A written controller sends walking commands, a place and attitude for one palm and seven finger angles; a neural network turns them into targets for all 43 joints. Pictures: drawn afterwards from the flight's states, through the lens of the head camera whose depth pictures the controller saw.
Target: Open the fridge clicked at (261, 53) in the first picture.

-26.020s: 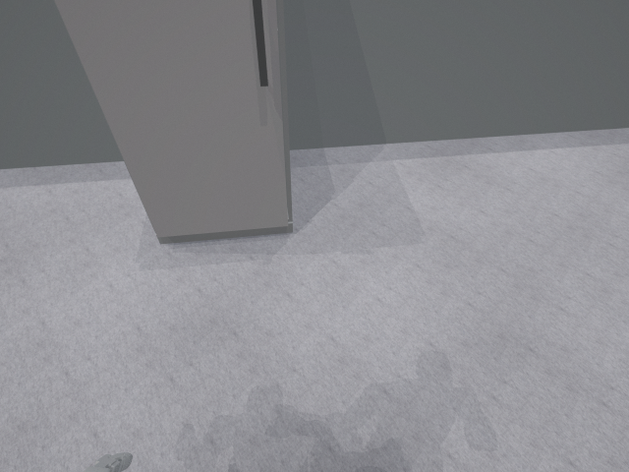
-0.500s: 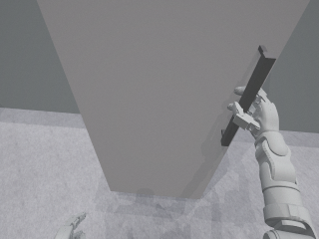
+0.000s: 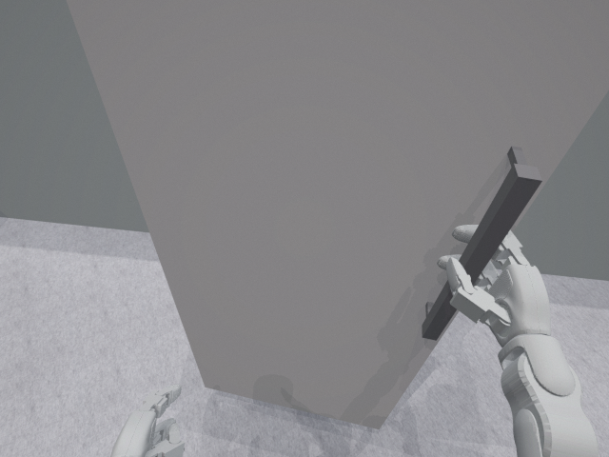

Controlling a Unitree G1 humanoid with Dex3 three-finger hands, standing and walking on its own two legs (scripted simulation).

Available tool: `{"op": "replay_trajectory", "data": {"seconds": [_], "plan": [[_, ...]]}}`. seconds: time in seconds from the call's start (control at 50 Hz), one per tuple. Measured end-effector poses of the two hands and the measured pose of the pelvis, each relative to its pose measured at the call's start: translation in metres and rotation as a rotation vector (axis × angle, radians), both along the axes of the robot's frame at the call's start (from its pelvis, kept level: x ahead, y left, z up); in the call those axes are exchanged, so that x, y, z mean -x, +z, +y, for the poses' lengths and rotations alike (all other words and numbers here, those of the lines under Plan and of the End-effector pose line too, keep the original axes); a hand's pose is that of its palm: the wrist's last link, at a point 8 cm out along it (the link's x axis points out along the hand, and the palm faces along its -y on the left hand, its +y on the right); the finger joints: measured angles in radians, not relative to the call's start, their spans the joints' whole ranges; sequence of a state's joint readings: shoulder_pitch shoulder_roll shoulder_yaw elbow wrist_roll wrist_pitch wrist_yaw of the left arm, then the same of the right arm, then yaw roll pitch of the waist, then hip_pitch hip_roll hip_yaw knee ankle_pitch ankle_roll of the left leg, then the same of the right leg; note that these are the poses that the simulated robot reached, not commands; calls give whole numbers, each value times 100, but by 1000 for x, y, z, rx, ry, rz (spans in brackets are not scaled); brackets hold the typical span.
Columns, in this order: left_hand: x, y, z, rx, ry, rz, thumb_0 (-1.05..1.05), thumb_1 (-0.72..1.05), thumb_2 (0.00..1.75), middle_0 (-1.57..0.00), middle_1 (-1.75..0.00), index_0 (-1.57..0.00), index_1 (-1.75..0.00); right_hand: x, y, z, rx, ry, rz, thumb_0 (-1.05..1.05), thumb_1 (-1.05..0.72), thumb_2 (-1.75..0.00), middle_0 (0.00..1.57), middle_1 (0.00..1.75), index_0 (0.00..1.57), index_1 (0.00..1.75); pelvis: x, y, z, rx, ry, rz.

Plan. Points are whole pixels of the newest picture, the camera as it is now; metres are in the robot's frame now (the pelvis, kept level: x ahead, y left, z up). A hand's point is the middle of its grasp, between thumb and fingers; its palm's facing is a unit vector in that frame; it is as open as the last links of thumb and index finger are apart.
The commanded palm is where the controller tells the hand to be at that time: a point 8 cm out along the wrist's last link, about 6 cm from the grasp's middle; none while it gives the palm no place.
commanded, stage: walk backward, drawing the door open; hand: right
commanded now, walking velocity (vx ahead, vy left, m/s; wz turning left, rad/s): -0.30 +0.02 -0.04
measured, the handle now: (464, 259) +0.35 -0.17 +0.12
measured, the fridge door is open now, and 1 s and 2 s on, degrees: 7 41 69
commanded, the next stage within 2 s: stop walking and hold the door back in 1.64 s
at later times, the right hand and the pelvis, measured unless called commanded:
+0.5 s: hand (438, 386) +0.18 -0.10 +0.13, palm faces +0.10 +0.98 -0.17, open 6.4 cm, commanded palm +0.15 -0.15 +0.13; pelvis -0.06 +0.02 +0.00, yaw -4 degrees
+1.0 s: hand out of the picture +0.05 +0.00 +0.12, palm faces +0.23 +0.95 -0.21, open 7.2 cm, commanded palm +0.01 -0.04 +0.13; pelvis -0.18 +0.15 -0.02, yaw -21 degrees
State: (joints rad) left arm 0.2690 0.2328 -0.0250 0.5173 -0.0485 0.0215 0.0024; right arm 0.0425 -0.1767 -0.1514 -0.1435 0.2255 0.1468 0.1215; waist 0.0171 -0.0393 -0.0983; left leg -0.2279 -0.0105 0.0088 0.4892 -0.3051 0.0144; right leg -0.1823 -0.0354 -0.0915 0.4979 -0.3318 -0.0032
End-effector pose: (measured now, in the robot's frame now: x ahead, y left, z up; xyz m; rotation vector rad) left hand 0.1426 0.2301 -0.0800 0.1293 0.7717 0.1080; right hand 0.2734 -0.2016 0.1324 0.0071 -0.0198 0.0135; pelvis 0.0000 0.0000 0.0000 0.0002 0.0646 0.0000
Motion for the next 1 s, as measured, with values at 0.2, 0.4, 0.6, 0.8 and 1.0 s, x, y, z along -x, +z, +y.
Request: {"op": "replay_trajectory", "data": {"seconds": [0.2,0.4,0.6,0.8,1.0], "plan": [[-34,5,-11,-62,-46,-10,1,91,89,-20,-30,-20,-30,55,4,16,166,-45,-64,-2,-62,-76,39,137,34,136,7,3,-5,0,-30,-26],[-15,5,-24,4,-100,-44,1,91,89,-20,-30,-20,-30,93,4,35,184,-99,-70,-2,-62,-75,41,138,32,137,39,1,10,15,-53,-43],[60,-8,7,-10,-73,11,1,91,89,-20,-30,-20,-30,146,3,63,185,-105,-83,-3,-65,-71,36,136,27,132,91,0,35,7,-98,-64],[121,-31,53,-14,-73,73,1,91,89,-20,-30,-20,-30,202,2,103,206,-146,-93,-4,-66,-72,31,131,19,126,143,-7,83,48,-182,-79],[134,-34,92,-53,-231,9,1,91,89,-20,-30,-20,-30,251,-4,152,234,-228,-141,-5,-67,-76,30,129,14,116,175,-19,148,28,-362,-81]]}}
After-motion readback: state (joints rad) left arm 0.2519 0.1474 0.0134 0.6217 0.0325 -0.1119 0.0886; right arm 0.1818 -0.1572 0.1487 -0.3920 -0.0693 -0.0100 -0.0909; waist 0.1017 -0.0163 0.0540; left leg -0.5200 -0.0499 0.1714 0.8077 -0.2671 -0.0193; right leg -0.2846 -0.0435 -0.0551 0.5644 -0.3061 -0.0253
